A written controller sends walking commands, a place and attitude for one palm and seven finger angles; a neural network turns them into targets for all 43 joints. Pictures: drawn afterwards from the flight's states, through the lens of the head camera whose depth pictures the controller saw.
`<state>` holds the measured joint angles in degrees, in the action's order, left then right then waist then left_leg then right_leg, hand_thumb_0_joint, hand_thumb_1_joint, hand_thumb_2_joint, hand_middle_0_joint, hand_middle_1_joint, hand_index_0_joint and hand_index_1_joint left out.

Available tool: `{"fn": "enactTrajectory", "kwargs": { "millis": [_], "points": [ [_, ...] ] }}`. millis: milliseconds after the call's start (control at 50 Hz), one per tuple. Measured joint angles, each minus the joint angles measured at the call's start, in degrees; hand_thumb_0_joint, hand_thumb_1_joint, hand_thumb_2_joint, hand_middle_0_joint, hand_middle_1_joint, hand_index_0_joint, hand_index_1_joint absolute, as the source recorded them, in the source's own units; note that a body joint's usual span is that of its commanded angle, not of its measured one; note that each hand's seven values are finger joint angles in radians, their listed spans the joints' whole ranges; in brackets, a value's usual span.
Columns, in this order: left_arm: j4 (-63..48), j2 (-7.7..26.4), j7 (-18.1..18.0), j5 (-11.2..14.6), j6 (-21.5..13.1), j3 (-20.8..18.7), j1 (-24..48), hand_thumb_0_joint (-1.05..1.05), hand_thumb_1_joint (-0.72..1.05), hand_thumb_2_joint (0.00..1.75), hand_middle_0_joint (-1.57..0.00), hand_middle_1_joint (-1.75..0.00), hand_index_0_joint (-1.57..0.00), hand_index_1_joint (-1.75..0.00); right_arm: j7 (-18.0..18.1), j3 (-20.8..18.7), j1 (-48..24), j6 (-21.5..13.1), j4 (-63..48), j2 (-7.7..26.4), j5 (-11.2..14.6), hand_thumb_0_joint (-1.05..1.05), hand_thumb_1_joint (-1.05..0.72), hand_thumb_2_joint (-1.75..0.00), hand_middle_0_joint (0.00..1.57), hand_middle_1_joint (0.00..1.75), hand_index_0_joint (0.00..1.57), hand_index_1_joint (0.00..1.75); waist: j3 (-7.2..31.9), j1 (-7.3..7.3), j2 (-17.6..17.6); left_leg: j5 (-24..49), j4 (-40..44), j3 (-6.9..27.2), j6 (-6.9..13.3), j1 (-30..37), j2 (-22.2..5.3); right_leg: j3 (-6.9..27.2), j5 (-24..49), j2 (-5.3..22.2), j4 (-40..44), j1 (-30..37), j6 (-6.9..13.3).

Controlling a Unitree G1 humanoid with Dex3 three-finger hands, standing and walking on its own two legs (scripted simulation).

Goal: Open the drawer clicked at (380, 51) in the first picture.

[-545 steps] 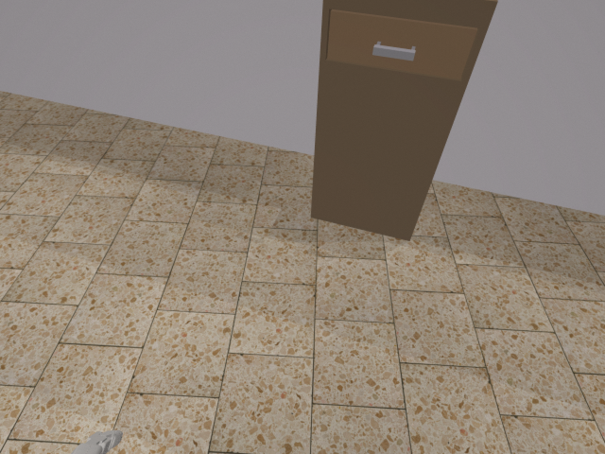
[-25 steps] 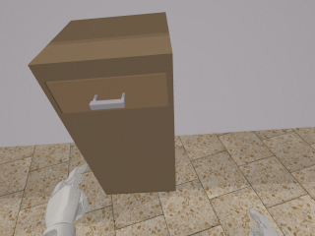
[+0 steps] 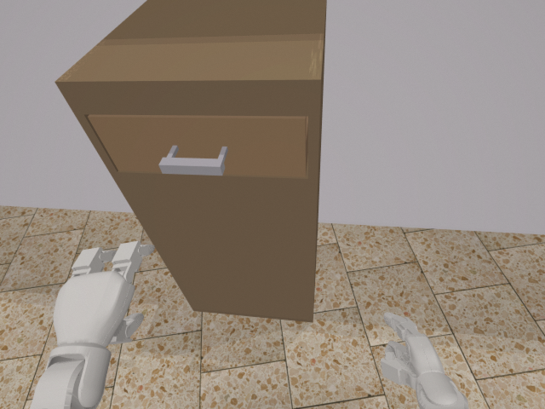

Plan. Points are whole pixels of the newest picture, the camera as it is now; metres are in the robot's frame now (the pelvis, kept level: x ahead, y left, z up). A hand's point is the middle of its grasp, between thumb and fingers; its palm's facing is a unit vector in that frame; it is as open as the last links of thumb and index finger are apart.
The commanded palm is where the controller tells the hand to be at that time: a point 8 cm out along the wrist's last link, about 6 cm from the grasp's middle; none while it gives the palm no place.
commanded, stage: raise the hand with hooked fingers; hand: left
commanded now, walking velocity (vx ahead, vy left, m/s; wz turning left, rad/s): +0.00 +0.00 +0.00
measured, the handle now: (195, 158) +0.52 +0.24 +0.08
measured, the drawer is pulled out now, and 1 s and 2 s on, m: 0.00 0.00 0.00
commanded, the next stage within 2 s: move the hooked fingers above the handle in 1.16 s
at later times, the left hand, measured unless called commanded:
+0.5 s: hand (108, 222) +0.30 +0.28 +0.14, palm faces +0.16 -0.11 -0.98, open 13.3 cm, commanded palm +0.27 +0.28 +0.20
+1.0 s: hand (89, 208) +0.30 +0.29 +0.17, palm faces +0.03 -0.09 -1.00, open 13.8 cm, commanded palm +0.28 +0.30 +0.24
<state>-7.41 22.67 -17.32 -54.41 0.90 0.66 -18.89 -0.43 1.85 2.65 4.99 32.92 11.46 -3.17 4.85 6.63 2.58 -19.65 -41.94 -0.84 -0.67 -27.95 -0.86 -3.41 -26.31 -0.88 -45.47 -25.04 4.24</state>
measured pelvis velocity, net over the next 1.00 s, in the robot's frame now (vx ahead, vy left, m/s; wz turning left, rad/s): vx -0.01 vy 0.07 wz -0.05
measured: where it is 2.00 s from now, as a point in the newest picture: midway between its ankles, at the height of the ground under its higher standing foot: outside the picture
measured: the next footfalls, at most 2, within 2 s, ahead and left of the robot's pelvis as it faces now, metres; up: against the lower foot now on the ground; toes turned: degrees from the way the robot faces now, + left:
none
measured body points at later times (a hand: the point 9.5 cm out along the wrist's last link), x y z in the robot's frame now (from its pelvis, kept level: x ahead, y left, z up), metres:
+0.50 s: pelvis +0.01 +0.05 +0.02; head +0.01 +0.01 +0.47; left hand +0.29 +0.28 +0.19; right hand +0.22 -0.19 -0.08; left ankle +0.02 +0.16 -0.71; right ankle -0.03 -0.06 -0.71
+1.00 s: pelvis -0.01 +0.07 +0.03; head -0.01 +0.04 +0.48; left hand +0.30 +0.29 +0.22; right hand +0.17 -0.15 -0.08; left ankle +0.02 +0.16 -0.71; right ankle -0.03 -0.06 -0.71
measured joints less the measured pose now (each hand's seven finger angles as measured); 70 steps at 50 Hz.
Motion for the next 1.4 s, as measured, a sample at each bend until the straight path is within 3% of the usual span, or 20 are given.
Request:
{"fn": "enactTrajectory", "kwargs": {
  "millis": [120, 240, 320, 460, 700, 800, 900, 980, 1100, 1180, 1280, 1340, 1400],
  "points": [
    [-3.0, 2.7, 5.0, 1.6, 2.3, -0.5, -3.5, 0.01, 0.07, 0.54, -0.28, -0.83, -0.28, -0.83, 0.3, 0.7, 3.1, 1.9, 0.8, 1.3, 1.3, 0.02, -0.9, -0.9, 0.21, 0.3, 0.2, 0.3, -0.9, -1.78, 0.2, 1.0, 5.0, 0.5, 0.2, 5.1, 0.6, 3.7, 1.9, -1.1, 4.6, 3.6, -0.5],
    [-5.8, 3.5, 4.3, 3.3, 1.4, -2.4, -1.9, 0.01, -0.07, 0.48, -0.29, -0.92, -0.29, -0.92, 1.5, -2.9, 5.3, 1.3, 2.7, 5.1, 1.6, 0.02, -0.9, -0.9, 0.2, 0.3, 0.2, 0.3, -1.5, -2.36, 1.5, 0.9, 6.6, 0.9, -0.1, 6.6, 1.2, 3.9, 2.6, -0.6, 6.9, 5.5, -1.5],
    [-5.2, 3.1, 4.2, 3.3, 3.0, -2.2, 2.6, 0.0, -0.16, 0.44, -0.3, -0.98, -0.3, -0.98, 1.7, -4.5, 5.0, 1.3, 3.6, 6.2, 2.3, 0.02, -0.9, -0.9, 0.2, 0.29, 0.2, 0.3, -1.8, -2.3, 1.8, 1.4, 7.2, 0.9, 0.4, 7.2, 1.9, 3.9, 3.1, 0.2, 7.9, 6.5, -2.4],
    [-2.3, 4.5, 9.8, 3.8, 8.9, 0.9, 12.2, 0.0, -0.32, 0.37, -0.31, -1.09, -0.31, -1.09, 1.9, -3.4, 2.7, 2.3, 3.1, 4.3, 3.8, 0.02, -0.91, -0.9, 0.2, 0.29, 0.2, 0.3, -2.3, -2.41, 1.7, 2.6, 9.3, 0.7, 1.7, 10.3, 2.9, 4.1, 4.7, 1.2, 10.9, 10.0, -3.7],
    [3.7, 8.1, 20.1, 3.8, 13.0, 3.0, 29.5, 0.0, -0.47, 0.31, -0.32, -1.19, -0.32, -1.19, 1.2, 1.1, 0.3, 3.2, 1.6, 1.0, 4.9, 0.01, -0.9, -0.9, 0.2, 0.3, 0.2, 0.3, -4.1, -1.6, 2.2, 6.0, 14.0, 0.7, 3.1, 14.4, 4.0, 4.1, 8.6, 2.3, 16.7, 14.8, -5.0],
    [5.8, 9.2, 24.0, 4.0, 12.8, 3.0, 34.0, 0.0, -0.48, 0.3, -0.32, -1.19, -0.32, -1.2, 0.9, 1.6, 1.4, 3.2, 1.7, 1.4, 5.0, 0.01, -0.9, -0.9, 0.2, 0.3, 0.2, 0.3, -4.9, -1.35, 2.3, 7.4, 15.1, 1.0, 3.4, 14.5, 4.2, 3.8, 9.7, 2.6, 17.9, 15.0, -5.2],
    [5.2, 9.1, 26.7, 4.8, 10.4, 2.2, 31.9, 0.0, -0.49, 0.3, -0.32, -1.2, -0.32, -1.2, 0.4, 1.3, 3.3, 3.0, 1.8, 2.1, 4.8, 0.02, -0.9, -0.9, 0.2, 0.3, 0.2, 0.3, -5.2, -1.73, 2.2, 8.2, 16.1, 0.7, 3.4, 14.7, 4.1, 4.1, 10.6, 2.5, 18.6, 15.0, -5.3],
    [3.4, 9.0, 26.4, 5.4, 6.8, 2.2, 28.7, 0.0, -0.49, 0.3, -0.32, -1.2, -0.32, -1.2, 0.4, 0.5, 4.8, 2.1, 2.2, 2.9, 4.5, 0.02, -0.9, -0.9, 0.2, 0.3, 0.2, 0.3, -6.0, -1.83, 1.9, 8.5, 16.3, 0.8, 3.3, 14.8, 3.9, 4.0, 10.9, 2.3, 18.8, 15.1, -5.1],
    [1.8, 9.5, 21.7, 5.8, 2.6, 1.3, 27.9, 0.0, -0.49, 0.3, -0.32, -1.2, -0.32, -1.2, 0.7, -0.8, 5.9, 0.5, 4.2, 3.6, 4.4, 0.02, -0.9, -0.9, 0.2, 0.3, 0.2, 0.3, -6.4, -1.23, 1.9, 9.0, 16.4, 1.5, 2.7, 14.6, 3.5, 3.3, 11.3, 1.9, 18.9, 15.1, -4.6],
    [4.3, 9.3, 19.6, 5.8, 4.7, 0.2, 30.1, 0.0, -0.49, 0.3, -0.32, -1.2, -0.32, -1.2, 0.6, -1.0, 5.1, 0.6, 5.2, 3.8, 4.9, 0.02, -0.9, -0.9, 0.2, 0.29, 0.2, 0.3, -6.1, -1.04, 2.5, 9.5, 16.7, 1.8, 2.2, 14.4, 3.3, 3.0, 11.5, 1.6, 18.8, 14.7, -4.3],
    [7.0, 8.3, 21.5, 5.6, 8.8, 1.1, 30.8, 0.0, -0.49, 0.3, -0.32, -1.2, -0.32, -1.2, 0.8, -0.5, 3.9, 1.1, 4.5, 4.0, 5.3, 0.02, -0.9, -0.9, 0.2, 0.29, 0.2, 0.3, -5.5, -1.52, 3.4, 9.9, 17.2, 2.0, 1.8, 14.6, 3.0, 2.8, 11.5, 1.3, 18.5, 14.5, -3.8],
    [7.6, 7.9, 23.3, 5.3, 8.4, 2.8, 30.2, 0.0, -0.49, 0.3, -0.32, -1.2, -0.32, -1.2, 1.3, -0.1, 3.4, 0.9, 3.9, 3.9, 5.2, 0.02, -0.9, -0.9, 0.2, 0.29, 0.2, 0.3, -5.2, -1.87, 3.5, 9.9, 17.2, 2.2, 1.5, 14.8, 2.7, 2.7, 11.3, 1.1, 18.3, 14.7, -3.6],
    [9.8, 7.9, 23.9, 5.0, 5.7, 4.2, 30.9, 0.0, -0.49, 0.3, -0.32, -1.2, -0.32, -1.2, 2.2, 0.3, 2.9, 0.5, 3.8, 3.7, 5.1, 0.02, -0.9, -0.9, 0.2, 0.3, 0.2, 0.3, -5.3, -2.21, 3.1, 9.6, 17.0, 2.5, 1.2, 14.8, 2.5, 2.3, 10.9, 0.8, 18.1, 14.8, -3.2]
  ]
}}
